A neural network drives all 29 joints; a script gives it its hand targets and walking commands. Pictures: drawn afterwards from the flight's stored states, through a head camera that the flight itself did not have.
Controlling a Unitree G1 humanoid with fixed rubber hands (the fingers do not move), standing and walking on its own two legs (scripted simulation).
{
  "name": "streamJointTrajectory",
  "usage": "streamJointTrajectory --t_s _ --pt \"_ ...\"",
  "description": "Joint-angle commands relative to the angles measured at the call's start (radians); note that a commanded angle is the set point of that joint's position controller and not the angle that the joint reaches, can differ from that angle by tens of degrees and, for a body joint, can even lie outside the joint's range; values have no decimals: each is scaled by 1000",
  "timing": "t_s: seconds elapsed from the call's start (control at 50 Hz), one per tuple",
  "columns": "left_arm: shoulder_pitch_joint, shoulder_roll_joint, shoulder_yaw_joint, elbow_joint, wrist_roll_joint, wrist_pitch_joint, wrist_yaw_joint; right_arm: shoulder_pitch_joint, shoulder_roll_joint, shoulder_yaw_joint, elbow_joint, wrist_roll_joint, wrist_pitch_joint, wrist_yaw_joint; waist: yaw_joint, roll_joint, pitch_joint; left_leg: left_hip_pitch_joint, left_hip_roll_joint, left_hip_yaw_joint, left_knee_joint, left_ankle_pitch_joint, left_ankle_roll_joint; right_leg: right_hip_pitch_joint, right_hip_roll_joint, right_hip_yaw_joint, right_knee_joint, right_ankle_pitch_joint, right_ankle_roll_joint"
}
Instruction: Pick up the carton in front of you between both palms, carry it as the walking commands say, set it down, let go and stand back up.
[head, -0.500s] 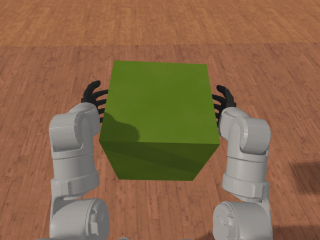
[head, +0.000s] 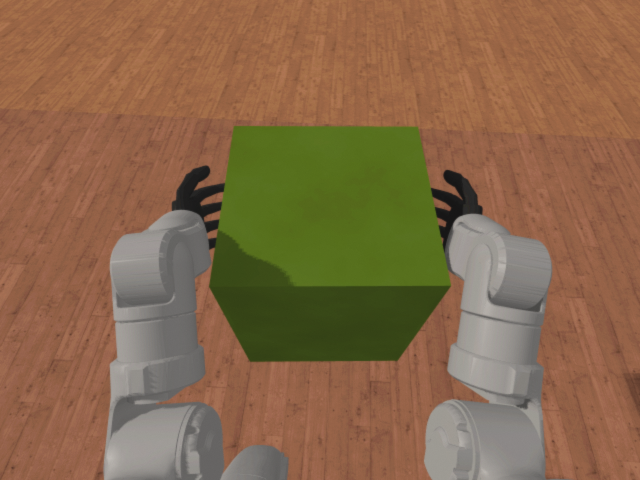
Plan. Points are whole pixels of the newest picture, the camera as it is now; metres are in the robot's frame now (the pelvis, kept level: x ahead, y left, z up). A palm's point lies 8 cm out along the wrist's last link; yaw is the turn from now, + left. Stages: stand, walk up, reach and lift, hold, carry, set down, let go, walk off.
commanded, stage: carry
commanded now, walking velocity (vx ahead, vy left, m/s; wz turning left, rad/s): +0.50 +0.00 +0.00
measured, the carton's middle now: (325, 256) +0.37 +0.02 +0.07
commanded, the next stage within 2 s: none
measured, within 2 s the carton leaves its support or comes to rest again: neither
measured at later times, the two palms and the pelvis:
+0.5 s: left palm (251, 55) +0.66 +0.16 +0.18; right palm (450, 73) +0.63 -0.14 +0.18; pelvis +0.29 +0.04 +0.03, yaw -1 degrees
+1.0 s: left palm out of the picture +0.94 +0.16 +0.21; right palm out of the picture +0.95 -0.14 +0.20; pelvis +0.59 +0.00 +0.05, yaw -1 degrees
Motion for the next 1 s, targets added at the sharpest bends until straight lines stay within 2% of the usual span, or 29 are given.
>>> streamJointTrajectory --t_s 0.0,0.06,0.16,0.18,0.2,0.22,0.24,0.26,0.28,0.32,0.34,0.36,0.4,0.48,0.52,0.58,0.6,0.62,0.64,0.66,0.68,0.7,0.72,0.74,0.76,0.8,0.84,0.9,0.98 --pt "-761 -931 -716 -129 -397 -16 -148 -618 833 644 -43 225 -44 73 -24 -113 -452 -195 42 -7 -73 37 -6 496 -275 380 -192 232 -171" --pt "-714 -871 -704 -134 -385 -13 -139 -602 786 652 -73 223 -43 64 -17 -113 -419 -186 55 20 -274 83 -23 492 -261 297 -206 299 -172" --pt "-626 -785 -660 -74 -329 18 -122 -576 729 655 -55 245 -11 67 -26 -165 -353 30 -12 141 -603 166 0 433 -212 145 -176 502 -99" --pt "-617 -776 -650 -61 -316 25 -119 -578 726 653 -44 253 -5 70 -48 -174 -362 121 -45 176 -656 165 11 417 -206 113 -121 619 -78" --pt "-610 -768 -640 -49 -304 32 -116 -575 728 649 -26 261 0 74 -92 -159 -394 275 -89 224 -736 196 21 381 -186 50 3 728 -48" --pt "-604 -762 -631 -35 -289 37 -113 -558 724 642 4 267 1 76 -140 -95 -473 517 -78 199 -760 198 36 283 -150 -1 180 710 -8" --pt "-613 -755 -619 -30 -275 43 -111 -539 724 632 17 271 1 77 -187 41 -539 729 115 -136 -821 2 93 69 -104 -10 424 426 42" --pt "-605 -775 -604 -24 -267 49 -111 -575 725 629 28 273 -5 77 -168 330 -544 898 331 -656 -934 162 229 -265 68 36 640 -121 69" --pt "-659 -785 -605 -34 -264 45 -109 -599 767 636 4 297 -4 85 -160 270 -526 921 344 -683 -913 263 262 -372 43 133 817 -195 41" --pt "-670 -834 -587 -38 -242 32 -105 -713 868 700 -72 369 -15 108 -166 43 -469 821 299 -483 -849 421 226 -432 -29 148 841 -133 22" --pt "-658 -847 -583 -39 -231 27 -103 -748 898 725 -104 392 -24 113 -152 22 -453 767 281 -424 -866 414 196 -416 -50 152 784 -100 22" --pt "-658 -855 -581 -41 -219 19 -101 -781 918 737 -121 408 -33 118 -133 36 -463 738 262 -370 -888 359 176 -384 -61 152 731 -74 20" --pt "-638 -842 -593 -51 -200 7 -96 -773 918 750 -136 425 -45 123 -127 73 -468 727 255 -316 -901 341 179 -378 -55 122 679 -61 22" --pt "-607 -783 -607 -79 -191 6 -82 -706 838 730 -138 410 -40 114 -143 84 -431 729 242 -204 -934 384 197 -401 -72 80 452 -5 43" --pt "-591 -759 -610 -71 -194 18 -82 -658 801 710 -105 382 -27 107 -147 106 -399 695 222 -141 -943 433 175 -342 -70 55 310 60 45" --pt "-585 -748 -608 -41 -206 36 -89 -614 770 680 -47 341 -10 101 -144 133 -353 670 191 -60 -924 556 134 -236 -26 -28 137 94 31" --pt "-588 -748 -605 -27 -211 40 -92 -607 764 670 -30 329 -6 99 -132 144 -348 655 184 -33 -891 632 115 -174 -1 -60 87 87 19" --pt "-589 -749 -601 -9 -216 44 -95 -599 759 661 -14 318 -3 97 -102 150 -360 629 176 3 -815 753 91 -70 37 -101 36 96 7" --pt "-585 -754 -596 16 -221 45 -97 -586 759 653 2 309 0 95 -56 117 -404 569 152 64 -672 840 52 122 69 -131 -31 124 -8" --pt "-559 -758 -588 46 -224 44 -99 -588 753 646 12 298 3 93 1 60 -487 434 120 102 -476 714 8 376 15 -36 -30 80 -31" --pt "-558 -740 -577 62 -219 40 -98 -589 766 636 16 292 7 93 -2 -173 -568 160 25 102 -181 357 -41 581 -276 482 -114 -33 -138" --pt "-577 -776 -587 56 -236 33 -101 -614 770 627 3 291 6 93 5 -322 -532 -95 -112 28 17 -92 -43 666 -349 798 -241 99 -238" --pt "-620 -820 -603 11 -268 30 -110 -652 806 630 -3 284 -1 90 -6 -229 -508 -180 -38 -53 153 -100 -10 664 -357 718 -175 172 -246" --pt "-681 -873 -638 -30 -307 22 -121 -660 825 623 -9 278 -8 89 7 -111 -484 -206 -16 -54 172 -74 0 609 -333 621 -137 256 -232" --pt "-730 -907 -662 -75 -332 11 -129 -661 844 620 -15 268 -18 88 -7 -44 -456 -201 15 -58 117 -34 8 539 -313 537 -141 277 -197" --pt "-793 -949 -702 -116 -378 -10 -141 -652 857 624 -22 245 -36 82 -33 -69 -455 -155 39 -50 24 14 10 471 -284 444 -178 179 -149" --pt "-768 -936 -714 -127 -389 -22 -144 -620 842 641 -35 230 -48 74 -30 -109 -455 -173 39 -19 -22 32 2 470 -277 399 -193 180 -160" --pt "-711 -877 -707 -135 -382 -20 -135 -592 792 650 -66 222 -50 62 -20 -107 -430 -221 56 13 -174 69 -19 500 -273 332 -211 250 -179" --pt "-635 -793 -671 -102 -344 5 -121 -565 732 653 -71 233 -25 57 -13 -135 -368 -106 38 74 -459 169 -15 462 -231 206 -215 378 -139"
